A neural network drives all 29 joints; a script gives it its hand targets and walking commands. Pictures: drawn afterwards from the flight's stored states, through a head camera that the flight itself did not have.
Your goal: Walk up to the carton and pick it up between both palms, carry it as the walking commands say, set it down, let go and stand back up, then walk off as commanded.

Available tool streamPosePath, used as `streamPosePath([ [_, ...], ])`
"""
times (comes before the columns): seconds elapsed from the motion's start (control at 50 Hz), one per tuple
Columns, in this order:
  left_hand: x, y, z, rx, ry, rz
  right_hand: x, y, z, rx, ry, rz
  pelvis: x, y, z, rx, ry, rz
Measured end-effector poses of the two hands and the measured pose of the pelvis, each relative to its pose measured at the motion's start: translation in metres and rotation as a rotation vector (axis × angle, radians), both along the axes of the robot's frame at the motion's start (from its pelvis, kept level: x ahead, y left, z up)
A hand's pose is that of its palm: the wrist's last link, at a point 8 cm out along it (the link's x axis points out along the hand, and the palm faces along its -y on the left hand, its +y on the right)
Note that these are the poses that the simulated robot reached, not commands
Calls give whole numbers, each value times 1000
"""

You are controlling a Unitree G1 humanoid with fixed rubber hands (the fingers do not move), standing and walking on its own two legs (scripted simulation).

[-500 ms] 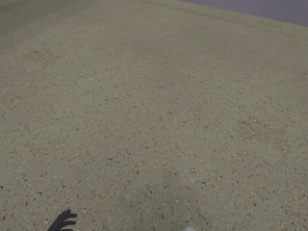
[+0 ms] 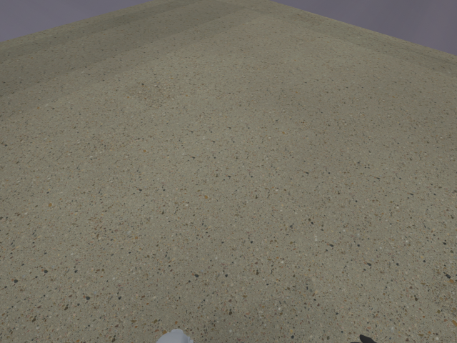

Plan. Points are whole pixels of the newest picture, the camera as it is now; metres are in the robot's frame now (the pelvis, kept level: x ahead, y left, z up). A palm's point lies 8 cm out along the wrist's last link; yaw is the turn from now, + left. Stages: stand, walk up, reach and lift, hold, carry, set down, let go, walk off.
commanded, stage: walk off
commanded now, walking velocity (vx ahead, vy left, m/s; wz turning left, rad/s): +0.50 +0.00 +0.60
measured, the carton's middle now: out of the picture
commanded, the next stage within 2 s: stand in 1.06 s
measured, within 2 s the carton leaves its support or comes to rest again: neither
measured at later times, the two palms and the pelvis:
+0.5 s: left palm (85, 251) +0.35 +0.33 -0.11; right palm (331, 275) +0.32 -0.22 -0.12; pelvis +0.25 +0.05 -0.01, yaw +16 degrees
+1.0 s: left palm (87, 256) +0.34 +0.34 -0.13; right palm (241, 137) +0.74 -0.02 -0.10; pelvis +0.47 +0.11 -0.01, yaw +34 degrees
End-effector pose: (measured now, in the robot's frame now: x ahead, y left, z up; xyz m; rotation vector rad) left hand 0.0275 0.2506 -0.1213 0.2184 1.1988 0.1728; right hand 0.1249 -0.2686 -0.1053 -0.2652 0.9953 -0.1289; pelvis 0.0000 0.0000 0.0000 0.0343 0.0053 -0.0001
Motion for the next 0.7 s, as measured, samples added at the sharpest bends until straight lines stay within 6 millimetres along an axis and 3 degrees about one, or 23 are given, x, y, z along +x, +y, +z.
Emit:
streamPosePath([
  [0.08, 24, 14, -15, -18, 33, 44, 72, 22, 3, -9, -49, 57, 43, 14, -8, -23, 16, 37],
  [0.16, 69, 47, -39, -11, 25, 52, 128, 46, -11, -36, -86, 79, 90, 39, -32, -60, 11, 61],
  [0.22, 122, 69, -51, 1, -52, 55, 135, 58, -33, -51, -1, 84, 117, 51, -46, -54, -6, 111],
  [0.28, 181, 77, -32, 3, -171, 74, 130, 62, -33, -65, 126, 93, 142, 56, -34, -56, 1, 158],
  [0.34, 226, 82, -14, 10, -237, 80, 134, 60, -26, -84, 201, 91, 169, 59, -24, -58, 7, 191],
  [0.4, 262, 85, -3, 19, -271, 89, 148, 57, -21, -96, 247, 94, 197, 59, -18, -56, 11, 224],
  [0.48, 308, 83, 6, 28, -299, 105, 184, 50, -17, -100, 276, 110, 237, 53, -13, -52, 19, 270],
  [0.54, 342, 79, 9, 38, -314, 124, 220, 45, -22, -96, 287, 133, 271, 46, -15, -44, 34, 304],
  [0.6, 367, 74, 8, 59, -323, 165, 269, 43, -35, -79, 277, 175, 309, 38, -22, -29, 31, 344],
  [0.64, 369, 73, 9, 72, -311, 209, 311, 49, -36, -68, 244, 221, 329, 35, -21, -21, 16, 380],
  [0.7, 354, 72, 14, 82, -246, 289, 377, 70, -27, -46, 168, 303, 357, 37, -12, -2, 8, 425],
])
